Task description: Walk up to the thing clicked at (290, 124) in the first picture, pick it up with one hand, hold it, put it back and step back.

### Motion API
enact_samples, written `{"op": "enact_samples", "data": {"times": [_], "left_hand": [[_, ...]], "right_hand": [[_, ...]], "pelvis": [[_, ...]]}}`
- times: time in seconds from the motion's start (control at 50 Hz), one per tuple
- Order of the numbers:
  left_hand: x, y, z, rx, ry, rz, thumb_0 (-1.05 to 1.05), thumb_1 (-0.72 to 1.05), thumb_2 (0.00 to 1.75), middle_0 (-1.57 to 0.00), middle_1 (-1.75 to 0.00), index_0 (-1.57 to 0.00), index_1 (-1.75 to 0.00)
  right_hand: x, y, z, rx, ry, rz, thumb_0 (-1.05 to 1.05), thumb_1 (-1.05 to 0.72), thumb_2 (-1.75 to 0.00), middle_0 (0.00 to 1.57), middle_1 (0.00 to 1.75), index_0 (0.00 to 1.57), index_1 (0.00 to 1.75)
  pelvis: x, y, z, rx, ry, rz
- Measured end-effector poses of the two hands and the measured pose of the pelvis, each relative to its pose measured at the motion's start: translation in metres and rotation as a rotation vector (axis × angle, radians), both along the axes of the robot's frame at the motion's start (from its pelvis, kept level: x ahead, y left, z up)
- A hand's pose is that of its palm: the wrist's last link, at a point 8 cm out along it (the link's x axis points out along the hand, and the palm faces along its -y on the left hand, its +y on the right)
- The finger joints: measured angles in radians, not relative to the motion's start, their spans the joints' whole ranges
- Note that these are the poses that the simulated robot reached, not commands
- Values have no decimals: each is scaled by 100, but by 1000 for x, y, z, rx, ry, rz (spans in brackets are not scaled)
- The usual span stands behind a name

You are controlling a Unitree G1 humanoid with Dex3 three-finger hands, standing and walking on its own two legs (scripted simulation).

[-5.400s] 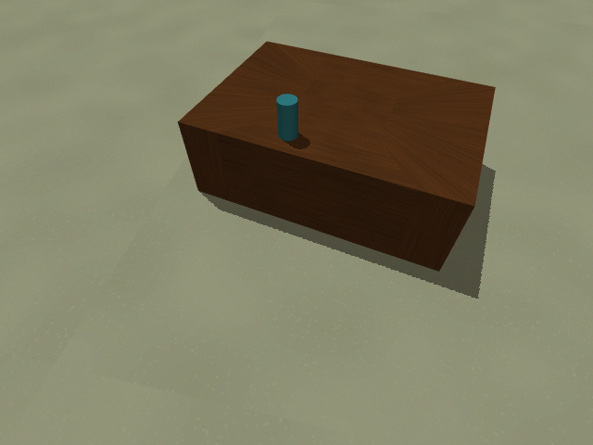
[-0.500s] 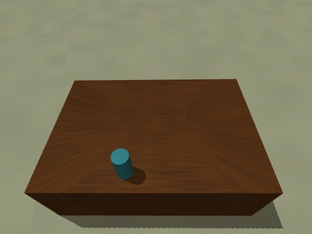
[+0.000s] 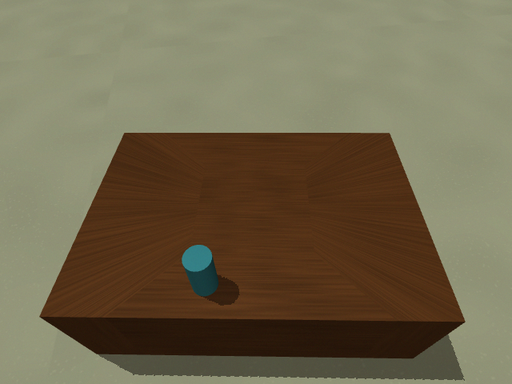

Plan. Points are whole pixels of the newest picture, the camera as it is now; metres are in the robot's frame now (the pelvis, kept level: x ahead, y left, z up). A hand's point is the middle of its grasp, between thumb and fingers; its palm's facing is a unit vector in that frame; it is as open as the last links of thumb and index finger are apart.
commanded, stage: stand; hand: left
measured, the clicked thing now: (201, 271) +0.45 +0.19 -0.32
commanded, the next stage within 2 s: go down in 1.32 s
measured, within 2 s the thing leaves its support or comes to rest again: neither
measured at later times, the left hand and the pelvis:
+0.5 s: hand out of the picture +0.08 +0.25 -0.15, palm faces -0.01 -0.94 -0.35, open 7.4 cm; pelvis +0.00 +0.00 +0.00, yaw +0 degrees
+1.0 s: hand out of the picture +0.08 +0.25 -0.15, palm faces -0.01 -0.94 -0.35, open 7.4 cm; pelvis +0.00 +0.00 +0.00, yaw +0 degrees
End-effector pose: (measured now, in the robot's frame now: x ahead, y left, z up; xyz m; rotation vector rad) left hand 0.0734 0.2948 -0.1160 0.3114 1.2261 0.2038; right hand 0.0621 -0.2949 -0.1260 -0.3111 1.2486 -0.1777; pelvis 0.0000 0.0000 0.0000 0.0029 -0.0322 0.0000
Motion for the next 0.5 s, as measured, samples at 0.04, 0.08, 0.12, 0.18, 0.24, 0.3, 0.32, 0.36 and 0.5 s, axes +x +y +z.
{"op": "enact_samples", "data": {"times": [0.04,0.08,0.12,0.18,0.24,0.3,0.32,0.36,0.5], "left_hand": [[0,0,0,1,1,0,0,91,89,-20,-30,-20,-29],[0,0,0,2,1,0,0,91,89,-20,-30,-20,-29],[0,0,1,3,-1,-1,0,91,89,-20,-30,-20,-29],[1,0,1,4,-3,0,0,91,89,-20,-30,-20,-30],[1,1,2,6,-6,0,0,91,89,-20,-30,-20,-30],[1,1,2,8,-7,-1,0,91,89,-20,-30,-20,-30],[1,1,2,8,-6,0,0,91,89,-20,-30,-20,-30],[0,1,2,8,-4,2,0,91,89,-20,-30,-20,-30],[-1,1,2,9,4,1,0,91,89,-20,-30,-20,-30]], "right_hand": [[0,0,0,1,2,-1,0,-90,-90,20,30,20,30],[0,0,0,1,2,-1,0,-90,-90,20,30,20,30],[0,0,-1,1,2,-2,0,-90,-90,20,30,20,30],[0,0,-1,2,1,-1,0,-90,-90,20,30,20,30],[0,0,-1,3,0,-1,0,-90,-90,20,30,20,30],[0,0,-1,4,-1,0,0,-90,-90,20,30,20,30],[0,0,-1,4,-1,1,0,-90,-90,20,30,20,30],[0,0,-1,4,1,2,0,-90,-90,20,30,20,30],[-1,-1,-2,5,6,-1,0,-90,-90,20,30,20,30]], "pelvis": [[0,0,0,0,1,1],[1,0,0,0,0,1],[1,0,0,0,0,1],[1,-1,0,0,-1,2],[1,-1,0,0,-1,3],[1,-1,0,0,-1,3],[1,-1,0,0,-1,3],[1,-1,0,0,0,3],[2,-2,0,0,1,3]]}}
